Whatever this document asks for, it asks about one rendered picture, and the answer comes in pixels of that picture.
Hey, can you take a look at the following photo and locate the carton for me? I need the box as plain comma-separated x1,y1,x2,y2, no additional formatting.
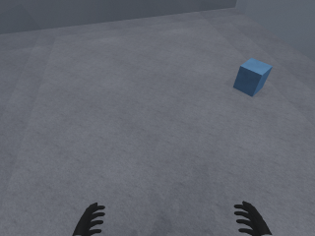
233,58,273,96

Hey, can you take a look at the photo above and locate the robot left hand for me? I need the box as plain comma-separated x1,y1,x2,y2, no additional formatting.
72,203,105,236

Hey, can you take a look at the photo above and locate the robot right hand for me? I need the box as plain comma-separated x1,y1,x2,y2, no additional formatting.
234,201,272,236

